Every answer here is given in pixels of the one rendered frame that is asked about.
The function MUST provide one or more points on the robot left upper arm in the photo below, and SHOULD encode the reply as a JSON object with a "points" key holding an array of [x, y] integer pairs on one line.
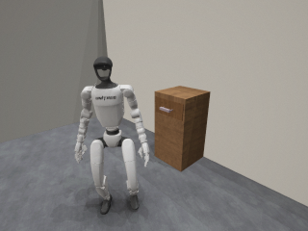
{"points": [[128, 92]]}

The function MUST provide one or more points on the robot left hand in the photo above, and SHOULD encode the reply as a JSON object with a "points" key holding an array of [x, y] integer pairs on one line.
{"points": [[145, 149]]}

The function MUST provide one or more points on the cabinet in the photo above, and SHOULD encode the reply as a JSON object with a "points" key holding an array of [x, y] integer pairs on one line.
{"points": [[176, 142]]}

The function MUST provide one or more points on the robot right upper arm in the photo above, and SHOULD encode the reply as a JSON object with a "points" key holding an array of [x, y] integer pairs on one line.
{"points": [[86, 102]]}

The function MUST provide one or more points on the drawer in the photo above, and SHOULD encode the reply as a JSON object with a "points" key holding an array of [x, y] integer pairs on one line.
{"points": [[178, 108]]}

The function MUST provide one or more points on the right robot thigh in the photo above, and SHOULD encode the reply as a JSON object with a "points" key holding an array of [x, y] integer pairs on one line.
{"points": [[97, 162]]}

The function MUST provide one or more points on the robot right hand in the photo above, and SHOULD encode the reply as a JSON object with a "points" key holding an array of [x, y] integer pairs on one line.
{"points": [[78, 151]]}

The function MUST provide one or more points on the right robot forearm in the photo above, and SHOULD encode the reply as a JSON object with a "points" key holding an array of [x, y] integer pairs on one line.
{"points": [[83, 128]]}

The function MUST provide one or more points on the left robot forearm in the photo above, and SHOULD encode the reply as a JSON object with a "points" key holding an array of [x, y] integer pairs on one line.
{"points": [[140, 128]]}

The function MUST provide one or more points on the handle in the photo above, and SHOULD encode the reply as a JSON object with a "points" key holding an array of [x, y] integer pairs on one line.
{"points": [[165, 109]]}

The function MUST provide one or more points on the left robot thigh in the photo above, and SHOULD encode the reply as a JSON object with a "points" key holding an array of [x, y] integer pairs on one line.
{"points": [[130, 161]]}

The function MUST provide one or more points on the robot thigh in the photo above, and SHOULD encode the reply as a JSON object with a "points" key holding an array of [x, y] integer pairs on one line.
{"points": [[97, 162], [130, 161]]}

